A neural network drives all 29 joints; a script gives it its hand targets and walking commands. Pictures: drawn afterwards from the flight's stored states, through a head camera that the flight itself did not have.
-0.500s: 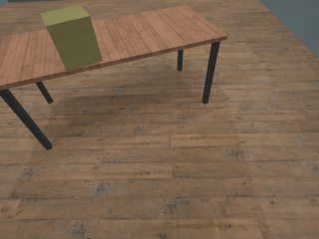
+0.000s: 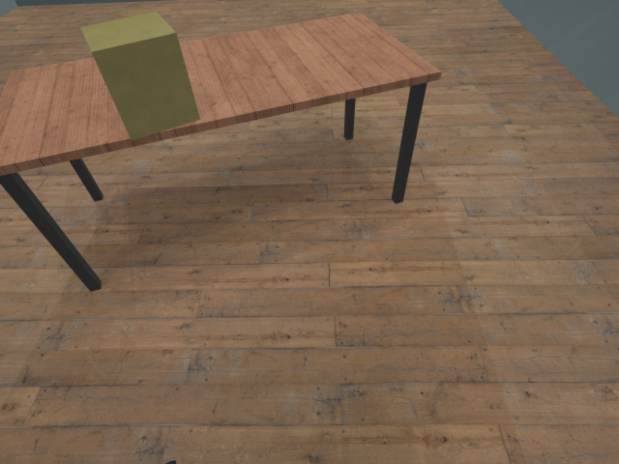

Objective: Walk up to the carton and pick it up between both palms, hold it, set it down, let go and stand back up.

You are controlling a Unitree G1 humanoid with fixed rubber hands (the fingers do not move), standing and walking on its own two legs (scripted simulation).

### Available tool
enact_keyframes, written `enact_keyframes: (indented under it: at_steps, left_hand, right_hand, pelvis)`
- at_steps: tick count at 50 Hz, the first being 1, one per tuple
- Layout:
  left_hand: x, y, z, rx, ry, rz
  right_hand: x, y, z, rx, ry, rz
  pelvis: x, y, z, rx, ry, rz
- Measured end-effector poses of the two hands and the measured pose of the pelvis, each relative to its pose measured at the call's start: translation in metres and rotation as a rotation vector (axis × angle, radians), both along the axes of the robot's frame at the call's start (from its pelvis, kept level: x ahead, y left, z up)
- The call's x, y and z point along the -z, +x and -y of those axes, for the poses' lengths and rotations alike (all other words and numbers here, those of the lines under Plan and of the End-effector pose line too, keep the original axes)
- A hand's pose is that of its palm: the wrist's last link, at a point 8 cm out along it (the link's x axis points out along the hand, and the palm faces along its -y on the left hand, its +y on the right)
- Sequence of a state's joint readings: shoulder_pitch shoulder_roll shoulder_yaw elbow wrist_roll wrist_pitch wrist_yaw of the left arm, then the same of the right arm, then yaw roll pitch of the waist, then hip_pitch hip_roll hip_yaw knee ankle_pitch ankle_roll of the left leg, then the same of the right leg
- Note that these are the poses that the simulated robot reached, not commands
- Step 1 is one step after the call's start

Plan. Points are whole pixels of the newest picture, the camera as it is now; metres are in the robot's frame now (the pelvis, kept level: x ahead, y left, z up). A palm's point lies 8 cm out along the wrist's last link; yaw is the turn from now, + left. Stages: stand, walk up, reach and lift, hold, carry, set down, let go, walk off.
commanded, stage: stand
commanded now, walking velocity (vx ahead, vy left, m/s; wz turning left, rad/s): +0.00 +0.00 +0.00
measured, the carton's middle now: (143, 76) +1.12 +0.54 -0.01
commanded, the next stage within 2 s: walk up in 0.46 s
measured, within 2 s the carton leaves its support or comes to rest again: neither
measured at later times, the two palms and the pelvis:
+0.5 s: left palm out of the picture +0.07 +0.25 -0.11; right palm out of the picture +0.06 -0.25 -0.11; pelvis +0.00 +0.00 +0.00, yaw +0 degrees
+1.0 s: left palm out of the picture +0.01 +0.38 -0.12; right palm out of the picture +0.16 -0.17 -0.10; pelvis +0.06 +0.09 -0.01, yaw +11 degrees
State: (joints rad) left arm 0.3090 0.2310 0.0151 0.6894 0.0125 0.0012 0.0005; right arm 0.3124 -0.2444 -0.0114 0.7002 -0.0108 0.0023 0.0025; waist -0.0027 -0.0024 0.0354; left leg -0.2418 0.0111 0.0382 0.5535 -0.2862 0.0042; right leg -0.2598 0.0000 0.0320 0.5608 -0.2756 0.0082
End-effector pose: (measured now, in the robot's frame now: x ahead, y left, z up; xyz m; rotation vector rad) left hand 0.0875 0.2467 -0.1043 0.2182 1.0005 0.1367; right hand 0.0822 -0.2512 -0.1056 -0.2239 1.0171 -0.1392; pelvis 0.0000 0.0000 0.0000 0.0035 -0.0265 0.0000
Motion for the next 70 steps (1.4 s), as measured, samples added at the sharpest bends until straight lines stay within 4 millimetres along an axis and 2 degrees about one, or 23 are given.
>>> enact_keyframes:
  at_steps: [16, 35, 38, 43, 47, 50, 52, 54, 58, 64, 70]
  left_hand:
    - [0.004, -0.016, -0.002, -0.011, 0.0, -0.042]
    - [0.004, -0.023, -0.006, -0.017, 0.018, -0.06]
    - [-0.001, -0.033, -0.022, -0.06, 0.057, -0.037]
    - [-0.008, -0.065, -0.064, -0.157, 0.107, -0.115]
    - [-0.002, -0.076, -0.104, -0.223, 0.107, -0.148]
    - [0.017, -0.074, -0.136, -0.248, 0.095, -0.168]
    - [0.035, -0.068, -0.156, -0.246, 0.083, -0.192]
    - [0.042, -0.054, -0.166, -0.242, 0.059, -0.209]
    - [0.026, -0.001, -0.175, -0.228, 0.018, -0.121]
    - [-0.003, 0.074, -0.183, -0.211, -0.007, 0.007]
    - [-0.009, 0.14, -0.188, -0.201, 0.026, 0.025]
  right_hand:
    - [0.002, -0.014, 0.002, 0.005, -0.004, -0.037]
    - [0.003, -0.02, 0.003, -0.016, -0.011, -0.073]
    - [0.002, -0.016, 0.002, -0.08, -0.028, -0.127]
    - [-0.003, 0.01, -0.013, -0.138, -0.032, -0.147]
    - [-0.005, 0.045, -0.047, -0.181, -0.029, -0.134]
    - [-0.003, 0.08, -0.081, -0.227, -0.048, -0.082]
    - [0.005, 0.098, -0.1, -0.233, -0.071, -0.034]
    - [0.009, 0.106, -0.118, -0.22, -0.072, -0.024]
    - [-0.001, 0.11, -0.141, -0.207, -0.073, -0.082]
    - [-0.006, 0.13, -0.155, -0.212, -0.063, -0.153]
    - [0.01, 0.174, -0.153, -0.197, -0.037, -0.2]
  pelvis:
    - [-0.001, -0.002, 0.0, -0.003, 0.0, 0.001]
    - [-0.002, 0.002, -0.001, -0.029, -0.007, -0.003]
    - [-0.003, 0.006, -0.008, -0.066, 0.005, -0.004]
    - [-0.008, 0.02, -0.036, -0.12, 0.005, -0.002]
    - [-0.004, 0.038, -0.064, -0.165, -0.006, 0.003]
    - [0.009, 0.055, -0.092, -0.197, -0.014, 0.007]
    - [0.024, 0.065, -0.113, -0.215, -0.004, 0.014]
    - [0.027, 0.075, -0.126, -0.23, -0.001, 0.019]
    - [0.01, 0.1, -0.141, -0.258, -0.006, 0.019]
    - [-0.005, 0.145, -0.158, -0.292, -0.002, 0.014]
    - [0.001, 0.205, -0.163, -0.305, 0.012, 0.006]
